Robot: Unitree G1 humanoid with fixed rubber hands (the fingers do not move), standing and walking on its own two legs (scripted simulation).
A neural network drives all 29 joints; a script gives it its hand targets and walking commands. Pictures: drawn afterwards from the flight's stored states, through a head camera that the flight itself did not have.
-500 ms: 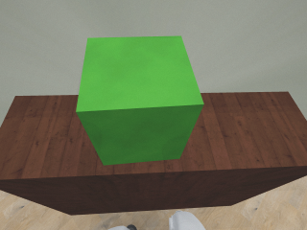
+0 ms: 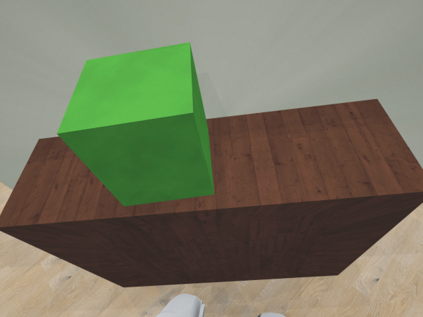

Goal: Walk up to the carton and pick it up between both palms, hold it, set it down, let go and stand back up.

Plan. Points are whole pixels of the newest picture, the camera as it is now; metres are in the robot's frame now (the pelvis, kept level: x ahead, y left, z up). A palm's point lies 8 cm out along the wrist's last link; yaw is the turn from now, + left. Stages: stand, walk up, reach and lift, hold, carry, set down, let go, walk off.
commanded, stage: walk up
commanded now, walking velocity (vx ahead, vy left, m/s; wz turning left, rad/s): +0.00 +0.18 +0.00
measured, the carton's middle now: (154, 131) +0.46 +0.11 +0.09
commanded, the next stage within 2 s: none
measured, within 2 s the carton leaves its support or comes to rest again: neither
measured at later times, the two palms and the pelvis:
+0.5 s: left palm out of the picture -0.08 +0.31 -0.16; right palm out of the picture -0.11 -0.15 -0.12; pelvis -0.07 +0.08 +0.01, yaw +1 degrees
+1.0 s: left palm (112, 316) +0.15 +0.24 -0.14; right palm out of the picture -0.14 -0.15 -0.14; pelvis +0.02 +0.03 -0.01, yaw +0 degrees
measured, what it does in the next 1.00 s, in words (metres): steps on the spot: left foot, then right foot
